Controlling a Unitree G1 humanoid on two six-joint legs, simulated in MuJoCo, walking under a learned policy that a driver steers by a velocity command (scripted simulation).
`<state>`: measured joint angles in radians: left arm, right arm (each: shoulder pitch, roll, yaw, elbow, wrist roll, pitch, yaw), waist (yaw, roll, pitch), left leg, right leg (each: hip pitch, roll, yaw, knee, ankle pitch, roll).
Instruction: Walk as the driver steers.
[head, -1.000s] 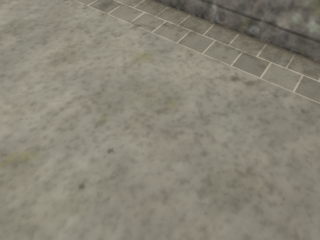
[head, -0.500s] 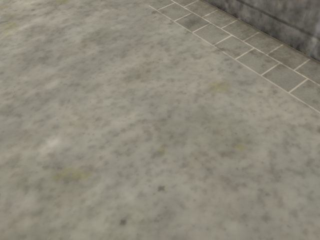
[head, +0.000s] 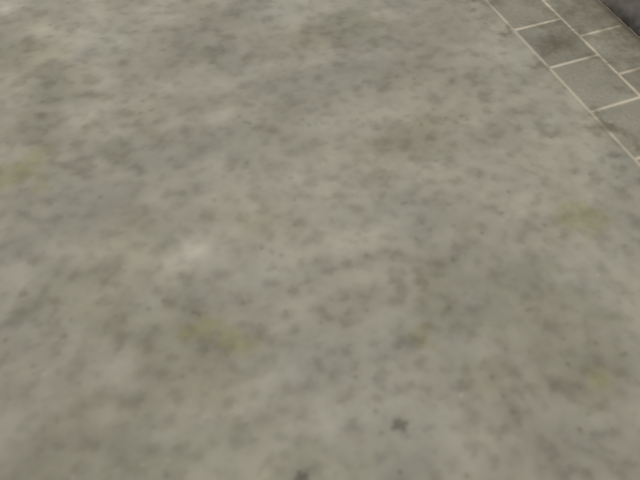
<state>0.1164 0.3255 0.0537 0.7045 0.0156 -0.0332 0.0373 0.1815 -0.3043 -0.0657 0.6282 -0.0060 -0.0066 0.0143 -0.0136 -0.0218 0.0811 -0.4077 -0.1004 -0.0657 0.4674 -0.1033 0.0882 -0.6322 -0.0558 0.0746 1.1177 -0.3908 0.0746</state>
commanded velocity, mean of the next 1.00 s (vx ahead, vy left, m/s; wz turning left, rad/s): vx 0.37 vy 0.00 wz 0.60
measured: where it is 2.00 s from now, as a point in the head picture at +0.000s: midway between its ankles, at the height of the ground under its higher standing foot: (101, 294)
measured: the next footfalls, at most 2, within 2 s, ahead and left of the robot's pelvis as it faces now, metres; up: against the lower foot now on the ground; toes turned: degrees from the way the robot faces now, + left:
right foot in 0.26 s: +0.16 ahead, -0.15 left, +0.00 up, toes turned +15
left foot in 0.74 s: +0.33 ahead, +0.22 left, +0.00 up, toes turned +29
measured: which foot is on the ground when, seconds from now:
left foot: down 0.00-0.28, up 0.30-0.72, down 0.74-1.00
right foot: up 0.00-0.24, down 0.26-0.74, up 0.76-1.00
